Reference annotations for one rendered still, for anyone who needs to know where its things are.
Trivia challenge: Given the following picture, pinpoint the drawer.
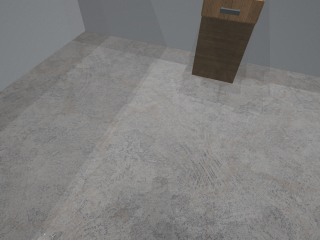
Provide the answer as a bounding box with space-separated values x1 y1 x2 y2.
201 0 265 25

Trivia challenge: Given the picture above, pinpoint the handle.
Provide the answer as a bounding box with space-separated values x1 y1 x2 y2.
220 6 241 16
219 19 236 23

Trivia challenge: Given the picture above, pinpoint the cabinet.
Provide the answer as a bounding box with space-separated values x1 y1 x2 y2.
191 0 264 84

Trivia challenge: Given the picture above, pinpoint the robot left hand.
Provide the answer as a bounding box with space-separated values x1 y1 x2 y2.
37 229 63 240

